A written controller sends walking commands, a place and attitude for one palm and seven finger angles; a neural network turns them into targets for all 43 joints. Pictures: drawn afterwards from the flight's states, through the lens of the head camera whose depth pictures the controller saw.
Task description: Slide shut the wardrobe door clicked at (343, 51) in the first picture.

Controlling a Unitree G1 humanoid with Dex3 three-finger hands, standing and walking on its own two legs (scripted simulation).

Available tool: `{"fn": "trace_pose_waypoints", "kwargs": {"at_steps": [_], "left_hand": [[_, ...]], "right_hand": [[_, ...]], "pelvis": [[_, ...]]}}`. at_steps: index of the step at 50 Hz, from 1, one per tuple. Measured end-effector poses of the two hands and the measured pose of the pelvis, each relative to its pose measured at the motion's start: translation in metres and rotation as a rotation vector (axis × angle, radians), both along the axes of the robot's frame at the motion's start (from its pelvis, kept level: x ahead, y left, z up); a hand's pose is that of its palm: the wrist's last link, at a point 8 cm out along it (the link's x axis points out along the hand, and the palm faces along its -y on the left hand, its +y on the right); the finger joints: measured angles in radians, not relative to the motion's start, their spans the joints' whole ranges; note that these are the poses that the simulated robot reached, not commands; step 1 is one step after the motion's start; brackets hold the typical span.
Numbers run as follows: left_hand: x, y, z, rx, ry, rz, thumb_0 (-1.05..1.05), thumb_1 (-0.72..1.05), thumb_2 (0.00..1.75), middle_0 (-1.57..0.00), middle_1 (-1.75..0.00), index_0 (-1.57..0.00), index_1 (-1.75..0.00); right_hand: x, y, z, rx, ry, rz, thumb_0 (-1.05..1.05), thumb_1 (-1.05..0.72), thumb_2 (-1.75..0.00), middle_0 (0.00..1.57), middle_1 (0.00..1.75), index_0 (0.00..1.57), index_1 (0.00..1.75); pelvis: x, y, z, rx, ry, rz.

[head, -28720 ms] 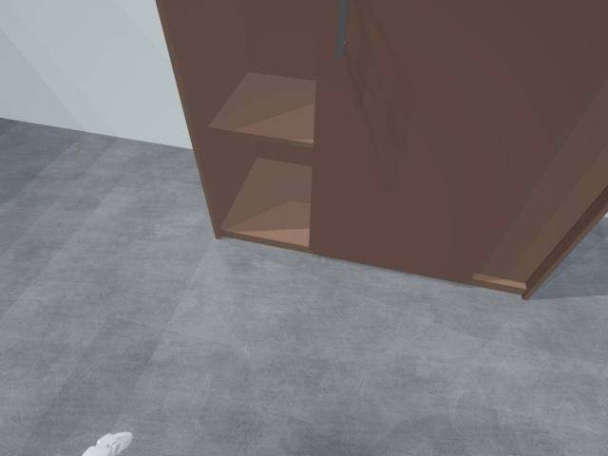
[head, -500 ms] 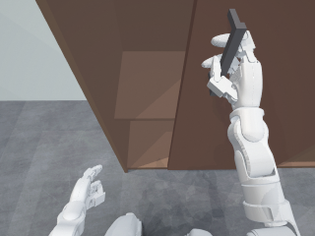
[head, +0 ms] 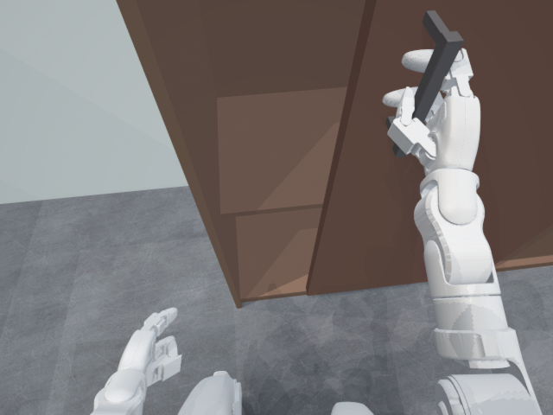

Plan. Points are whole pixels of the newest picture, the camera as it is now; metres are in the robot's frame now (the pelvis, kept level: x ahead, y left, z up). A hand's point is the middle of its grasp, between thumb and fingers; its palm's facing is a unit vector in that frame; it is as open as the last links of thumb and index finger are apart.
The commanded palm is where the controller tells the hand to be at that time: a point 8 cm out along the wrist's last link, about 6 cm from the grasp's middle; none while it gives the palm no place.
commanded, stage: step sideways, sliding the door along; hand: right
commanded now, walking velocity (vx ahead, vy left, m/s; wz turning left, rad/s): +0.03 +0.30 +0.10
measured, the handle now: (415, 93) +0.45 -0.19 +0.19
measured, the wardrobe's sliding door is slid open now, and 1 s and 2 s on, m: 0.23 0.00 0.00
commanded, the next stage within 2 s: stop walking and hold the door there in 1.26 s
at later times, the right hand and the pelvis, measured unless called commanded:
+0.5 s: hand (317, 131) +0.40 -0.07 +0.18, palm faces +0.27 +0.96 -0.05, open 6.1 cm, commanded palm +0.37 -0.04 +0.19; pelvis +0.04 +0.10 +0.00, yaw +0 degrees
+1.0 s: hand (200, 144) +0.39 +0.07 +0.18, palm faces +0.11 +0.99 -0.04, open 5.9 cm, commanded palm +0.36 +0.08 +0.18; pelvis +0.05 +0.19 +0.00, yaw +2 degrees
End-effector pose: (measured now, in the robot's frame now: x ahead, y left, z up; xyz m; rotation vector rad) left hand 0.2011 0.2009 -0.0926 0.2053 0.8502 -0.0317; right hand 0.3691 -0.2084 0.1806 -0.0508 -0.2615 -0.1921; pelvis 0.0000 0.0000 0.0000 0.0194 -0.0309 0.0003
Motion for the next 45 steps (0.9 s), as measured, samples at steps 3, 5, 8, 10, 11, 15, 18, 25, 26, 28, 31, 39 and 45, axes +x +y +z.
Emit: {"fn": "trace_pose_waypoints", "kwargs": {"at_steps": [3, 5, 8, 10, 11, 15, 18, 25, 26, 28, 31, 39, 45], "left_hand": [[0.004, 0.011, -0.002, -0.023, 0.002, -0.021, 0.01, 0.90, 0.90, -0.20, -0.30, -0.20, -0.30], [0.010, 0.021, -0.007, -0.042, -0.009, -0.029, 0.01, 0.90, 0.90, -0.20, -0.30, -0.20, -0.30], [0.022, 0.038, -0.013, -0.051, -0.030, -0.030, 0.01, 0.90, 0.90, -0.20, -0.30, -0.20, -0.30], [0.028, 0.050, -0.011, -0.034, -0.042, -0.018, 0.01, 0.90, 0.90, -0.20, -0.30, -0.20, -0.30], [0.029, 0.056, -0.010, -0.020, -0.049, -0.010, 0.01, 0.90, 0.90, -0.20, -0.30, -0.20, -0.30], [0.034, 0.072, -0.002, 0.031, -0.088, 0.011, 0.01, 0.90, 0.90, -0.20, -0.30, -0.20, -0.30], [0.035, 0.077, 0.005, 0.020, -0.082, -0.001, 0.01, 0.91, 0.90, -0.20, -0.30, -0.19, -0.30], [0.050, 0.085, 0.003, -0.069, -0.099, -0.054, 0.01, 0.90, 0.90, -0.20, -0.30, -0.19, -0.30], [0.053, 0.087, 0.002, -0.078, -0.102, -0.056, 0.01, 0.90, 0.90, -0.20, -0.30, -0.20, -0.30], [0.059, 0.095, 0.000, -0.079, -0.106, -0.056, 0.01, 0.90, 0.90, -0.20, -0.30, -0.20, -0.30], [0.063, 0.108, 0.004, -0.058, -0.114, -0.037, 0.01, 0.90, 0.90, -0.20, -0.30, -0.20, -0.30], [0.053, 0.137, 0.014, 0.021, -0.105, -0.005, 0.01, 0.90, 0.90, -0.20, -0.30, -0.19, -0.30], [0.048, 0.146, 0.016, -0.019, -0.077, -0.035, 0.01, 0.90, 0.90, -0.20, -0.30, -0.19, -0.30]], "right_hand": [[0.000, 0.007, 0.000, -0.007, 0.002, -0.029, 0.01, -0.83, -0.87, 0.38, 1.40, 0.19, 1.36], [-0.001, 0.012, 0.000, -0.022, -0.004, -0.059, 0.00, -0.82, -0.87, 0.39, 1.40, 0.19, 1.36], [-0.001, 0.023, 0.000, -0.034, -0.011, -0.111, 0.00, -0.81, -0.88, 0.41, 1.40, 0.18, 1.35], [-0.002, 0.030, 0.000, -0.026, 0.000, -0.124, 0.00, -0.81, -0.88, 0.43, 1.40, 0.17, 1.35], [-0.002, 0.034, 0.000, -0.019, 0.005, -0.123, 0.00, -0.82, -0.88, 0.43, 1.40, 0.16, 1.35], [-0.004, 0.048, 0.000, -0.006, -0.002, -0.096, 0.00, -0.83, -0.87, 0.42, 1.40, 0.16, 1.36], [-0.004, 0.060, 0.000, -0.006, -0.004, -0.071, 0.00, -0.83, -0.87, 0.40, 1.40, 0.15, 1.35], [-0.006, 0.094, -0.001, -0.030, -0.013, -0.074, 0.00, -0.83, -0.87, 0.41, 1.40, 0.13, 1.36], [-0.006, 0.099, -0.001, -0.034, -0.018, -0.079, 0.00, -0.83, -0.87, 0.42, 1.40, 0.13, 1.36], [-0.006, 0.109, -0.001, -0.035, -0.022, -0.082, 0.00, -0.83, -0.88, 0.43, 1.40, 0.13, 1.35], [-0.007, 0.124, -0.001, -0.032, -0.024, -0.059, 0.00, -0.83, -0.87, 0.43, 1.40, 0.13, 1.35], [-0.006, 0.161, -0.005, 0.010, -0.074, 0.084, 0.00, -0.83, -0.87, 0.40, 1.40, 0.14, 1.32], [-0.006, 0.194, -0.003, -0.002, -0.060, 0.116, 0.01, -0.83, -0.87, 0.41, 1.40, 0.19, 1.35]], "pelvis": [[0.005, 0.018, 0.001, 0.009, -0.007, 0.009], [0.010, 0.033, -0.003, 0.006, -0.014, 0.007], [0.015, 0.053, -0.010, 0.006, -0.018, -0.021], [0.016, 0.058, -0.007, 0.000, -0.007, -0.037], [0.017, 0.058, -0.006, -0.003, -0.001, -0.042], [0.020, 0.060, -0.007, 0.005, 0.002, -0.047], [0.026, 0.070, -0.004, -0.014, -0.004, -0.035], [0.041, 0.103, -0.002, -0.007, -0.010, -0.005], [0.042, 0.109, -0.004, -0.005, -0.009, -0.008], [0.042, 0.118, -0.004, -0.004, 0.002, -0.023], [0.040, 0.124, -0.001, -0.020, 0.025, -0.025], [0.037, 0.129, -0.002, 0.001, 0.024, -0.005], [0.040, 0.153, 0.007, 0.024, 0.011, 0.037]]}}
